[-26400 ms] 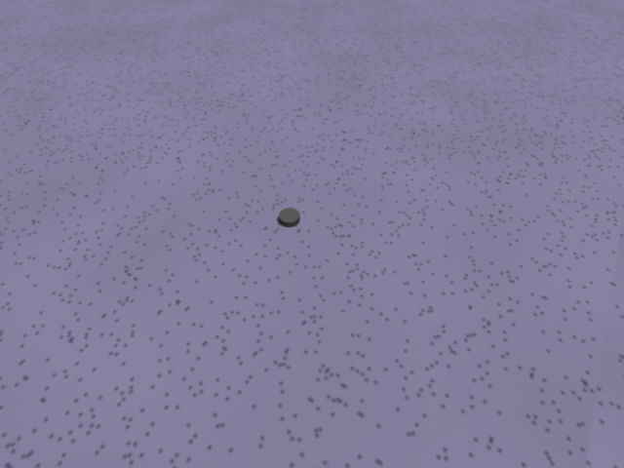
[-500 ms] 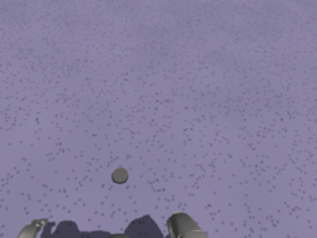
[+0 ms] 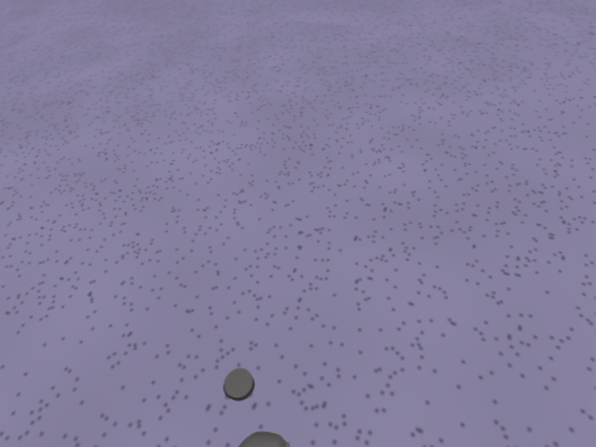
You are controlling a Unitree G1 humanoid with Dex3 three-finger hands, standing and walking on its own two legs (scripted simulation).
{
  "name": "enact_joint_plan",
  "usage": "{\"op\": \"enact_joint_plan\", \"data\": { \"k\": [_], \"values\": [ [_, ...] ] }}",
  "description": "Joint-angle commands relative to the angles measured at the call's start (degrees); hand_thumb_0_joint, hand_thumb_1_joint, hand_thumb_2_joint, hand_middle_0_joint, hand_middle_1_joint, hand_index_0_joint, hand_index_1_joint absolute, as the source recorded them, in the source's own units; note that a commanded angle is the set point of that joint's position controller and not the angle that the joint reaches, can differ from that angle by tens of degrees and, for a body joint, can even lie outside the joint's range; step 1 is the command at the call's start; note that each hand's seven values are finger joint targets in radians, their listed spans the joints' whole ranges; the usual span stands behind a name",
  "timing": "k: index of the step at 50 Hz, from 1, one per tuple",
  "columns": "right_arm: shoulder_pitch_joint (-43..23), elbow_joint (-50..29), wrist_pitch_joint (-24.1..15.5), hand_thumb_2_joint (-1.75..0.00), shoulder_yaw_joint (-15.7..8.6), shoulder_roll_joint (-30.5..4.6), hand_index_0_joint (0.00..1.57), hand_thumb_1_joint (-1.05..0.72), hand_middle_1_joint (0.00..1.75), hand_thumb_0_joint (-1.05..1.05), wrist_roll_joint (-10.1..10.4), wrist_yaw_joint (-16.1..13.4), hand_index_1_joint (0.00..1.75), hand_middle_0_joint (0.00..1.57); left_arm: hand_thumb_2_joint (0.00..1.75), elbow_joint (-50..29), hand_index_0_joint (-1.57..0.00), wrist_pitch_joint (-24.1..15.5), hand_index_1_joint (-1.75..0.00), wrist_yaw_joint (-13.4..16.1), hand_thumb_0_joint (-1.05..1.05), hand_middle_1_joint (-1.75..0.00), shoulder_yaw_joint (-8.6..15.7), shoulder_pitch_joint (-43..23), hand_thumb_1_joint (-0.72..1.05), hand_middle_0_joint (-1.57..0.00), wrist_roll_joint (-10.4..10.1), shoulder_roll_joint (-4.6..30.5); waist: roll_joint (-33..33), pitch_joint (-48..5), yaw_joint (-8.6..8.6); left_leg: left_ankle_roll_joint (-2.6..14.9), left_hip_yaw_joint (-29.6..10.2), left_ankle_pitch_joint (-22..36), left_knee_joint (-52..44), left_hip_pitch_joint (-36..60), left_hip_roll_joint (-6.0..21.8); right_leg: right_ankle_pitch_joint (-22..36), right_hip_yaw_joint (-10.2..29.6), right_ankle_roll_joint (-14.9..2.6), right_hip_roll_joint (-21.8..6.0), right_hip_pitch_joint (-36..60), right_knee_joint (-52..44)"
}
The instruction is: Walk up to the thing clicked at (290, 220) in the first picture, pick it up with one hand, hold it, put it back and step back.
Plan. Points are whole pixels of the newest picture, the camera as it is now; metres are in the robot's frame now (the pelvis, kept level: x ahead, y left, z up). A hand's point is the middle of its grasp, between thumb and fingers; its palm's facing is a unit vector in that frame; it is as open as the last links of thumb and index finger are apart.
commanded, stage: walk up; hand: left
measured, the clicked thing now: (239, 384) +0.45 +0.27 -0.75
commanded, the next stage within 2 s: stand in 1.20 s
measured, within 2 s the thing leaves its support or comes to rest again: neither
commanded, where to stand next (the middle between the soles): +0.07 +0.02 m, yaw +1 degrees
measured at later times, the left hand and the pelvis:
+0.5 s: hand out of the picture +0.07 +0.30 -0.17, palm faces -0.03 -0.93 -0.36, open 7.4 cm; pelvis -0.03 +0.03 -0.02, yaw +0 degrees
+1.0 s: hand out of the picture -0.01 +0.32 -0.14, palm faces +0.07 -0.88 -0.46, open 7.4 cm; pelvis -0.02 +0.02 -0.01, yaw +4 degrees
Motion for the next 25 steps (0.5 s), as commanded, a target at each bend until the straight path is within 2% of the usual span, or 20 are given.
{"op": "enact_joint_plan", "data": {
  "k": [1,2,3,5,6,8,9,10,11,12,13,14,15,16,17,18,20,21,23,25],
  "values": [
    [2.8,-4.9,2.0,-0.90,-3.4,-8.6,0.20,-0.90,0.30,0.00,-0.2,-0.1,0.30,0.20,0.90,-5.7,-0.20,-0.6,-0.30,4.9,0.00,-0.30,5.3,-3.4,0.90,-0.20,-1.2,18.1,-13.5,2.0,-1.80,-2.01,-4.0,0.1,8.0,-0.2,-0.8,48.5,9.8,-11.74,-18.7,-8.4,-6.7],
    [2.8,-5.0,2.3,-0.90,-3.6,-8.7,0.20,-0.90,0.30,0.00,0.1,-0.4,0.30,0.20,0.90,-6.7,-0.20,-0.2,-0.30,5.0,0.00,-0.30,5.2,-5.5,0.90,-0.20,-1.2,17.5,-14.3,1.0,-2.09,-2.39,-3.4,-0.2,8.5,0.4,-1.2,48.0,8.5,-12.52,-18.5,-8.9,-5.9],
    [2.5,-5.2,2.3,-0.90,-3.8,-8.8,0.20,-0.90,0.30,0.00,0.5,-0.7,0.30,0.20,0.90,-7.4,-0.20,0.2,-0.30,4.9,0.00,-0.30,5.1,-6.9,0.90,-0.20,-0.9,16.7,-15.3,0.0,-2.00,-2.60,-2.2,-0.1,8.2,0.1,-1.8,46.3,6.9,-12.30,-17.0,-7.9,-4.8],
    [0.2,-6.5,2.1,-0.90,-3.9,-9.0,0.20,-0.90,0.30,0.00,1.0,-1.3,0.30,0.20,0.90,-8.2,-0.20,0.9,-0.30,4.8,0.00,-0.30,5.0,-7.0,0.90,-0.20,0.1,16.2,-18.3,-1.9,-0.65,-2.33,0.1,0.0,1.3,-1.9,-0.2,43.2,7.1,-12.52,-16.7,-3.2,-1.6],
    [-0.1,-6.7,1.8,-0.90,-3.6,-8.9,0.20,-0.90,0.30,0.00,1.1,-1.6,0.30,0.20,0.90,-8.5,-0.20,1.2,-0.30,4.7,0.00,-0.30,5.0,-7.3,0.90,-0.20,0.3,16.4,-18.7,-2.9,-0.28,-2.06,1.1,0.3,-3.6,-1.1,0.8,42.0,6.9,-11.93,-16.4,-1.6,0.6],
    [-2.6,-6.7,0.9,-0.90,-3.2,-7.9,0.20,-0.90,0.30,0.00,1.2,-1.9,0.30,0.20,0.90,-8.2,-0.20,2.4,-0.30,4.3,0.00,-0.30,4.6,-6.2,0.90,-0.20,0.3,15.6,-19.0,-5.1,1.48,-1.09,7.3,0.6,-14.0,0.6,0.2,40.5,5.9,-10.37,-13.8,2.0,6.4],
    [-2.1,-6.7,0.5,-0.90,-3.2,-7.6,0.20,-0.90,0.30,0.00,1.2,-2.1,0.30,0.20,0.90,-8.3,-0.20,2.9,-0.30,4.1,0.00,-0.30,4.6,-6.8,0.90,-0.20,0.1,16.4,-20.7,-6.6,0.82,-0.67,8.6,2.6,-19.5,3.0,0.3,40.8,6.4,-10.00,-13.6,2.2,9.6],
    [-0.5,-5.6,-0.1,-0.90,-3.1,-7.5,0.20,-0.90,0.30,0.00,1.2,-2.1,0.30,0.20,0.90,-8.3,-0.20,3.5,-0.30,3.9,0.00,-0.30,4.3,-7.9,0.90,-0.20,-0.5,16.6,-19.2,-8.0,-0.37,-0.51,10.7,8.5,-27.0,6.7,-1.2,38.8,4.9,-8.84,-11.7,1.5,14.4],
    [-0.2,-4.9,-0.8,-0.90,-3.3,-8.2,0.20,-0.90,0.30,0.00,0.9,-2.2,0.30,0.20,0.90,-8.2,-0.20,4.0,-0.30,3.8,0.00,-0.30,3.9,-7.5,0.90,-0.20,-1.3,15.8,-15.1,-8.8,-0.85,-0.35,11.0,24.9,-33.9,10.4,-1.2,32.8,3.3,-6.12,-8.9,-0.2,19.1],
    [-1.7,-5.8,-1.3,-0.90,-4.1,-11.5,0.20,-0.90,0.30,0.00,0.4,-2.3,0.30,0.20,0.90,-8.4,-0.20,4.5,-0.30,3.7,0.00,-0.30,3.2,-5.4,0.90,-0.20,-1.7,13.0,-7.9,-10.5,-0.39,2.04,2.3,44.8,-30.9,16.8,4.9,18.6,3.8,-3.30,-5.2,-7.8,24.8],
    [-2.4,-7.3,-1.4,-0.90,-5.2,-17.4,0.20,-0.90,0.30,0.00,0.8,-2.2,0.30,0.20,0.90,-9.9,-0.20,4.8,-0.30,4.1,0.00,-0.30,2.8,-6.0,0.90,-0.20,-2.4,11.2,5.2,-13.6,-1.78,11.41,-16.9,62.2,-31.4,21.1,19.0,-11.8,3.2,-1.17,3.5,-17.9,36.1],
    [-0.7,-6.4,-1.3,-0.90,-5.6,-19.0,0.20,-0.90,0.30,0.00,1.8,-2.2,0.30,0.20,0.90,-8.5,-0.20,5.5,-0.30,5.0,0.00,-0.30,3.7,-8.6,0.90,-0.20,-1.6,13.5,5.0,-15.8,-3.82,18.46,-26.3,59.4,-33.3,16.7,25.1,-24.7,10.9,-1.11,4.5,-15.2,43.5],
    [-3.2,-6.6,-1.4,-0.90,-5.1,-16.1,0.20,-0.90,0.30,0.00,2.0,-2.8,0.30,0.20,0.90,-7.8,-0.20,6.1,-0.30,5.0,0.00,-0.30,4.0,-9.2,0.90,-0.20,-1.6,14.5,-1.3,-14.0,-2.18,17.31,-20.3,54.1,-31.8,15.1,22.1,-22.8,15.1,-1.58,4.2,-15.8,48.2],
    [-6.0,-6.5,-1.9,-0.90,-4.1,-13.2,0.20,-0.90,0.30,0.00,1.7,-3.6,0.30,0.20,0.90,-6.9,-0.20,6.3,-0.30,4.4,0.00,-0.30,4.0,-7.6,0.90,-0.20,-1.7,14.1,-4.5,-14.3,-0.27,14.28,-13.4,48.2,-29.0,18.1,18.1,-18.7,16.4,-2.13,3.7,-18.2,47.8],
    [-6.6,-5.9,-2.5,-0.90,-3.7,-12.4,0.20,-0.90,0.30,0.00,1.4,-4.3,0.30,0.20,0.90,-6.2,-0.20,6.2,-0.30,3.9,0.00,-0.30,4.0,-5.8,0.90,-0.20,-1.6,13.5,-3.1,-14.1,1.18,12.66,-11.2,41.7,-27.8,18.9,17.2,-16.2,16.5,-2.23,2.4,-19.5,45.7],
    [-6.1,-5.8,-3.1,-0.90,-3.7,-12.8,0.20,-0.90,0.30,0.00,1.5,-4.7,0.30,0.20,0.90,-5.7,-0.20,6.2,-0.30,3.3,0.00,-0.30,4.2,-4.3,0.90,-0.20,-1.0,14.3,-1.1,-13.5,1.21,12.24,-11.3,31.9,-29.0,17.8,17.5,-13.6,15.1,-2.14,1.3,-18.4,43.2],
    [-3.4,-4.6,-4.0,-0.90,-3.7,-12.7,0.20,-0.90,0.30,0.00,0.7,-4.7,0.30,0.20,0.90,-6.0,-0.20,5.9,-0.30,1.7,0.00,-0.30,4.7,-5.0,0.90,-0.20,0.3,14.8,-0.8,-13.5,-1.17,11.10,-12.6,15.1,-31.5,23.1,15.6,-13.3,12.6,-0.97,0.5,-20.4,32.2],
    [-2.3,-4.4,-4.5,-0.90,-3.9,-13.0,0.20,-0.90,0.30,0.00,0.3,-4.6,0.30,0.20,0.90,-5.9,-0.20,5.8,-0.30,0.9,0.00,-0.30,4.8,-5.3,0.90,-0.20,0.8,14.7,-0.2,-12.4,-1.68,10.93,-13.1,7.3,-33.3,23.2,15.4,-13.9,11.5,-0.54,0.2,-20.4,28.9],
    [0.1,-4.1,-4.9,-0.90,-4.7,-15.4,0.20,-0.90,0.30,0.00,-0.4,-4.3,0.30,0.20,0.90,-6.3,-0.20,5.5,-0.30,-0.2,0.00,-0.30,5.3,-6.2,0.90,-0.20,1.6,15.1,2.8,-9.1,-2.80,12.57,-16.3,-1.3,-35.8,21.5,17.8,-19.7,9.1,-0.69,-0.2,-20.3,23.2],
    [-1.4,-4.8,-5.0,-0.90,-4.7,-16.3,0.20,-0.90,0.30,0.00,-0.9,-3.8,0.30,0.20,0.90,-5.3,-0.20,5.1,-0.30,-0.7,0.00,-0.30,5.8,-5.0,0.90,-0.20,1.8,15.4,4.8,-4.6,-2.00,13.46,-16.2,-5.4,-37.4,14.5,18.3,-21.8,7.0,-1.50,-0.7,-17.4,19.5]
  ]
}}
